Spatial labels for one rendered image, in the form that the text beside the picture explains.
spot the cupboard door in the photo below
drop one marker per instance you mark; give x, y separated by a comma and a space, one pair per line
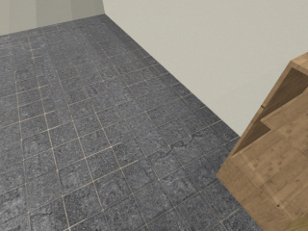
299, 224

